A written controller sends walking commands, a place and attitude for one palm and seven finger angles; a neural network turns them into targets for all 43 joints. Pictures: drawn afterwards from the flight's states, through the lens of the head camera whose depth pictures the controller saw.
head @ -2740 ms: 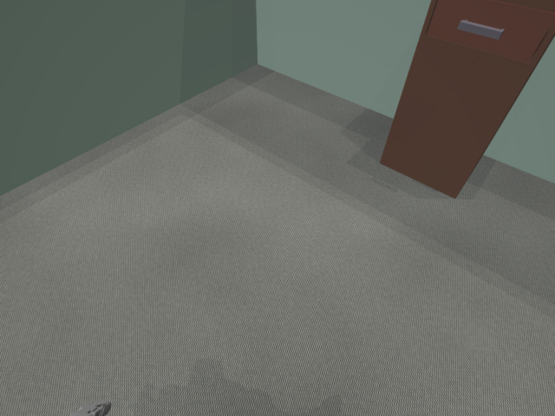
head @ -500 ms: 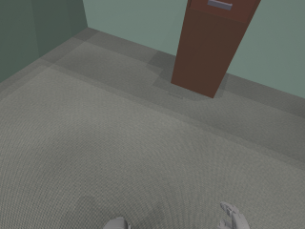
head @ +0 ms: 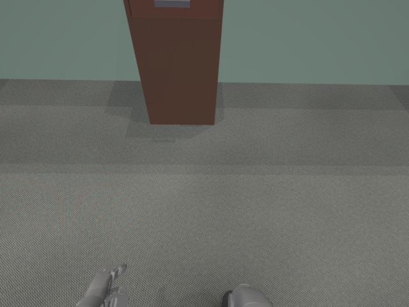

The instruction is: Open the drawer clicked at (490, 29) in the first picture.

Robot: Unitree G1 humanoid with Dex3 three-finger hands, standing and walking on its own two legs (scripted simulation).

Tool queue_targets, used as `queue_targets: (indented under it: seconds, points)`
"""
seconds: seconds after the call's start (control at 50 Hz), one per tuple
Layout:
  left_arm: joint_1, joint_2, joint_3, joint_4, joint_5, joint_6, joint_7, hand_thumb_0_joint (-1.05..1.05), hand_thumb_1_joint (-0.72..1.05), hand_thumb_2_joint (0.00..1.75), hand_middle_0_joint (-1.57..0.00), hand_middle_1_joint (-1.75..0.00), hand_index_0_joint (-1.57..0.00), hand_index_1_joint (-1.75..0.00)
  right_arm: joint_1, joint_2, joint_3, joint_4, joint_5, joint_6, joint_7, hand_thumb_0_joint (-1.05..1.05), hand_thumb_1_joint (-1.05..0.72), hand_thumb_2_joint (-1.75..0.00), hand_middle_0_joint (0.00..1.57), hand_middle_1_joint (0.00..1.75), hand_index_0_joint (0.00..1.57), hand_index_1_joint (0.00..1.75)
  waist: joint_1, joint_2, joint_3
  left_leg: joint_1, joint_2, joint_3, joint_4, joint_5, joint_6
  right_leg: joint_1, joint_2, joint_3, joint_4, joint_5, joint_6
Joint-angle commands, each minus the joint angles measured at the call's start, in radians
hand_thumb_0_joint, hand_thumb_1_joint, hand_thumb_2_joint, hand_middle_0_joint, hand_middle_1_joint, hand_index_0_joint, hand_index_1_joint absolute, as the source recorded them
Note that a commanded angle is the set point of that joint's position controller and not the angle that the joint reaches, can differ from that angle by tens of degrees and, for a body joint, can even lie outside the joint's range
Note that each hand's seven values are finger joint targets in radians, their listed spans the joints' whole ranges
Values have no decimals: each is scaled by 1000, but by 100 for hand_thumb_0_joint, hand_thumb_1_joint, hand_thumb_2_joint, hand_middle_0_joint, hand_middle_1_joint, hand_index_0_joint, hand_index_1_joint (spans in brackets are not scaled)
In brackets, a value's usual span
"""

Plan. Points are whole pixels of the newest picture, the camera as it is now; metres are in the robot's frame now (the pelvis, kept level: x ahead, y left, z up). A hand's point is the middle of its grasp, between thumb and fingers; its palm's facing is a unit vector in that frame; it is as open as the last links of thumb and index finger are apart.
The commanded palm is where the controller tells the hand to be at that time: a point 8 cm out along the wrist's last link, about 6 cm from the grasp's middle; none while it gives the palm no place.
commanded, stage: walk to a spot facing it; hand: left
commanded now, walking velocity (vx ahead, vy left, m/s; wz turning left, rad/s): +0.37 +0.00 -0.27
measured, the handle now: (172, 0) +1.24 +0.08 +0.02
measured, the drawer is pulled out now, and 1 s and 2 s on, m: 0.00 0.00 0.00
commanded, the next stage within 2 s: turn to face it in 0.86 s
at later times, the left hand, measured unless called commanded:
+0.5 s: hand (106, 287) +0.20 +0.22 -0.19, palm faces -0.03 -0.99 -0.16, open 7.3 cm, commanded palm none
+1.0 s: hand (155, 165) +0.53 +0.13 -0.17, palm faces -0.38 -0.90 -0.19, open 7.4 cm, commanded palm none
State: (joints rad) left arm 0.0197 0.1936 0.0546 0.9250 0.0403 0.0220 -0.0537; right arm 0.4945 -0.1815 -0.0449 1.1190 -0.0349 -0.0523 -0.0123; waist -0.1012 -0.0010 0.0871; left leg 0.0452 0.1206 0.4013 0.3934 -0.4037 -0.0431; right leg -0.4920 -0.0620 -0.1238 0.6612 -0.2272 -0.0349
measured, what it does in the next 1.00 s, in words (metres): walks ahead, turning right: right foot, then left foot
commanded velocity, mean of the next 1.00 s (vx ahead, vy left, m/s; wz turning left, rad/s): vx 0.23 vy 0.00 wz -0.33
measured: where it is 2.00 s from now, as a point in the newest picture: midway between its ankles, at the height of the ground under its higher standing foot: (203, 258)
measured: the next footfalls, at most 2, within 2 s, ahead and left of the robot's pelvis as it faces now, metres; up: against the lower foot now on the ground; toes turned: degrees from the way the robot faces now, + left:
right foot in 0.04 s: +0.15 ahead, -0.12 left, +0.00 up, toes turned -9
left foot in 0.44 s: +0.32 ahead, +0.12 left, +0.00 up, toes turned +5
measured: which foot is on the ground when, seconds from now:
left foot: down 0.00-0.04, up 0.06-0.42, down 0.44-1.00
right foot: up 0.00-0.02, down 0.04-0.46, up 0.48-1.00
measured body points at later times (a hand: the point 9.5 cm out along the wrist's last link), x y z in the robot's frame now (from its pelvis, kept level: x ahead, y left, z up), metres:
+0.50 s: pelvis +0.21 +0.03 -0.01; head +0.20 +0.07 +0.44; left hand +0.20 +0.28 -0.18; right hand +0.28 -0.23 -0.12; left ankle +0.28 +0.11 -0.73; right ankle +0.11 -0.10 -0.71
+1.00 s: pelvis +0.36 +0.00 -0.01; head +0.40 -0.02 +0.44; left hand +0.55 +0.18 -0.15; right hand +0.19 -0.15 -0.16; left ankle +0.28 +0.11 -0.73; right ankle +0.42 -0.12 -0.72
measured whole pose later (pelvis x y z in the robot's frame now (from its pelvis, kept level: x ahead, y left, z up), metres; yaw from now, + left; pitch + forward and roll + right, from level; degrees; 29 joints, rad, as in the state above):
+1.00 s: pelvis +0.36 +0.00 -0.01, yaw -21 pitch -1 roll +0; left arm 0.11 0.18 0.08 0.97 0.03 0.02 -0.03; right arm 0.45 -0.10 -0.05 1.12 -0.02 -0.03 -0.02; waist -0.06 0.02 0.11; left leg 0.00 0.15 0.44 0.53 -0.46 -0.03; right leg -0.48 -0.04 -0.16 0.70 -0.21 -0.02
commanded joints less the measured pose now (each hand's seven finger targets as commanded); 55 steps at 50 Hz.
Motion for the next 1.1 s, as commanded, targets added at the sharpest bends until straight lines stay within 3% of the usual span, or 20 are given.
queue_targets:
  seconds: [0.0,0.02,0.04,0.1,0.16,0.32,0.4,0.42,0.44,0.46,0.5,0.54,0.6,0.86,0.94,0.98,1.0,1.02,1.06,1.08]
  points:
    - [357,190,51,50,2,-65,28,0,90,90,-20,-30,-20,-30,-19,-139,-16,-76,25,-20,13,0,-90,-90,20,30,20,30,233,-33,-276,-330,158,-60,552,627,39,678,-69,105,-160,68,-109]
    - [472,300,78,79,-15,-72,44,0,90,90,-20,-30,-20,-30,-19,-70,-1,-119,32,-26,7,0,-90,-90,20,30,20,30,239,-219,-382,-667,-15,-128,883,-166,-19,912,-374,603,-228,281,-239]
    - [471,318,75,81,-38,-63,53,0,90,90,-20,-30,-20,-30,-122,-104,-10,-143,34,-24,-3,0,-90,-90,20,30,20,30,250,-71,-328,-729,-7,-279,994,-181,7,819,-406,621,-291,430,-278]
    - [265,167,37,51,-34,-76,59,0,90,90,-20,-30,-20,-30,-148,-73,-17,-114,12,0,1,0,-90,-90,20,30,20,30,130,-23,-93,-672,85,-358,915,56,2,418,-270,347,-378,242,-164]
    - [215,111,22,62,-20,-92,63,0,90,90,-20,-30,-20,-30,-57,-27,-16,-77,4,26,9,0,-90,-90,20,30,20,30,53,-74,-66,-551,77,-326,740,96,-14,234,-185,212,-425,180,-137]
    - [266,140,27,82,-15,-93,55,0,90,90,-20,-30,-20,-30,-273,-40,-21,-168,7,10,42,0,-90,-90,20,30,20,30,103,-147,4,-485,29,-295,329,176,-2,223,-171,246,-454,-95,-129]
    - [267,148,32,85,-21,-78,51,0,90,90,-20,-30,-20,-30,-174,-99,-30,-135,7,-10,31,0,-90,-90,20,30,20,30,41,-10,-18,-160,-23,-250,123,168,7,132,-105,202,-261,-77,-81]
    - [281,103,25,73,-24,-75,46,0,90,90,-20,-30,-20,-30,-60,-175,-48,-108,-1,-17,19,0,-90,-90,20,30,20,30,-4,155,-67,-1,99,-436,12,26,51,20,-21,145,-17,-79,-43]
    - [290,45,13,53,-29,-74,39,0,90,90,-20,-30,-20,-30,50,-289,-71,-89,-12,-15,16,0,-90,-90,20,30,20,30,-27,429,-117,72,339,-748,-159,-118,122,-124,81,11,311,-321,4]
    - [245,91,19,48,-18,-70,49,0,90,90,-20,-30,-20,-30,50,-240,-55,-74,-9,-11,3,0,-90,-90,20,30,20,30,-38,381,-108,22,371,-836,-241,-196,114,-162,55,117,489,-306,-2]
    - [220,80,27,69,-16,-70,33,0,90,90,-20,-30,-20,-30,-90,-155,-27,-113,3,-19,-4,0,-90,-90,20,30,20,30,32,134,0,-124,319,-650,-237,-87,111,-181,-29,150,576,-130,-4]
    - [288,48,29,100,-12,-53,27,0,90,90,-20,-30,-20,-30,-158,-105,-14,-120,8,-36,-11,0,-90,-90,20,30,20,30,92,110,-10,-171,258,-441,-218,146,64,-118,-45,138,562,-41,19]
    - [322,23,35,105,-7,-22,29,0,90,90,-20,-30,-20,-30,-136,-82,-11,-108,16,-44,-17,0,-90,-90,20,30,20,30,110,113,-32,-175,216,-301,-205,313,54,-113,-38,119,574,28,44]
    - [54,-20,34,-13,-13,-8,21,0,90,90,-20,-30,-20,-30,-12,-73,-28,-41,6,-11,-24,0,-90,-90,20,30,20,30,51,149,42,-39,248,-103,-76,729,140,-152,-22,-18,155,11,50]
    - [145,18,37,-5,-10,-24,31,0,90,90,-20,-30,-20,-30,-52,-115,-47,-68,12,2,-21,0,-90,-90,20,30,20,30,105,154,-53,-25,265,-77,140,966,122,64,45,-48,23,-21,0]
    - [359,98,50,56,0,-56,50,0,90,90,-20,-30,-20,-30,-56,-96,-35,-80,26,5,-8,0,-90,-90,20,30,20,30,205,11,-211,-239,192,-74,495,734,52,487,-23,26,-142,320,-32]
    - [448,199,66,79,-7,-70,67,0,90,90,-20,-30,-20,-30,-24,-16,-20,-101,38,7,-7,0,-90,-90,20,30,20,30,210,-230,-345,-541,12,-117,801,-144,-5,754,-341,433,-130,892,-159]
    - [453,221,56,90,-33,-64,74,0,90,90,-20,-30,-20,-30,-63,-25,-18,-109,35,18,-19,0,-90,-90,20,30,20,30,201,-137,-352,-548,-17,-283,914,-246,1,685,-379,379,-149,1167,-221]
    - [273,162,34,42,-29,-62,85,0,90,90,-20,-30,-20,-30,-57,-11,-12,-99,28,46,-20,0,-90,-90,20,30,20,30,131,-173,-264,-519,13,-395,925,-145,0,460,-352,360,-269,690,-189]
    - [195,111,16,31,-30,-62,90,0,90,90,-20,-30,-20,-30,-68,-8,-9,-79,20,57,-18,0,-90,-90,20,30,20,30,99,-85,-174,-485,29,-394,876,-80,0,330,-305,274,-308,566,-155]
